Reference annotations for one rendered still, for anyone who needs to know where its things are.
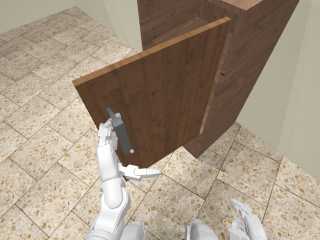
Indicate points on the robot left hand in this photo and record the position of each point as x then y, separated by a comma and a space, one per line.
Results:
107, 157

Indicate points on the robot right hand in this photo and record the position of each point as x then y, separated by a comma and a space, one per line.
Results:
250, 228

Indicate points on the cupboard door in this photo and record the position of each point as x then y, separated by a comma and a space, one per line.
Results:
161, 93

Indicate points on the robot shin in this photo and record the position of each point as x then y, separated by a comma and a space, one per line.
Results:
135, 223
197, 221

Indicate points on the robot right shin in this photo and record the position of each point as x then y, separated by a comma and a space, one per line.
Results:
197, 221

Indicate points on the robot left shin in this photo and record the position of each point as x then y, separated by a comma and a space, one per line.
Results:
135, 223

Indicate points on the handle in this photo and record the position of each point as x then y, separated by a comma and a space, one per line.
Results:
120, 130

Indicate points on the left robot forearm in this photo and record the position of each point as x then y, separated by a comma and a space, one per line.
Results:
115, 201

